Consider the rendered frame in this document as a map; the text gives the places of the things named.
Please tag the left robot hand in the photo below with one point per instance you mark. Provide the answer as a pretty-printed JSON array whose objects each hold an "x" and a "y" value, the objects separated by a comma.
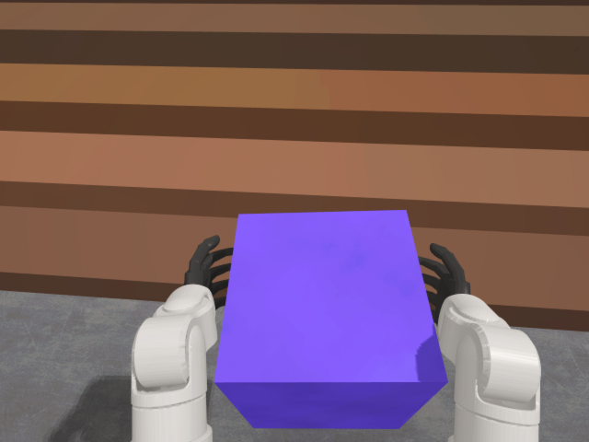
[{"x": 200, "y": 273}]

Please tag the right robot hand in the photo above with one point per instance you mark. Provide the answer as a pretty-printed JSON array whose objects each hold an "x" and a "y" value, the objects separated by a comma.
[{"x": 452, "y": 276}]

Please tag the left robot forearm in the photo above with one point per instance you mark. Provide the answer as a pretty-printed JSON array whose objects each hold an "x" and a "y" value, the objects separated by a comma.
[{"x": 169, "y": 377}]

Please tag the carton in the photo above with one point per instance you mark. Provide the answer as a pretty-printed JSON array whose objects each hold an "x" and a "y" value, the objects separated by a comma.
[{"x": 327, "y": 322}]

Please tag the right robot forearm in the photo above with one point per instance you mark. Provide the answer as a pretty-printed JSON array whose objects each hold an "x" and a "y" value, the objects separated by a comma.
[{"x": 498, "y": 372}]

